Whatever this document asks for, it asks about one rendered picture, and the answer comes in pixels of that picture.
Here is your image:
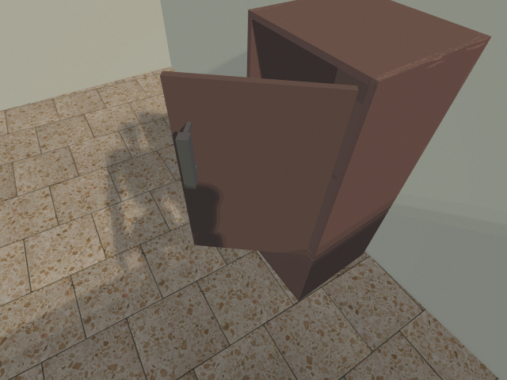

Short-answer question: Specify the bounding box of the handle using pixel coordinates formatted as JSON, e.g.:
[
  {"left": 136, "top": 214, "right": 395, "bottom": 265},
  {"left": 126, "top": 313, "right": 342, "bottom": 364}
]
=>
[{"left": 175, "top": 122, "right": 198, "bottom": 189}]

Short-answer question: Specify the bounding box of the cupboard door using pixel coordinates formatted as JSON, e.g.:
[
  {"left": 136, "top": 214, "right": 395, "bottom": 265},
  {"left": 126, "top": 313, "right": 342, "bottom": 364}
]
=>
[{"left": 160, "top": 71, "right": 359, "bottom": 255}]

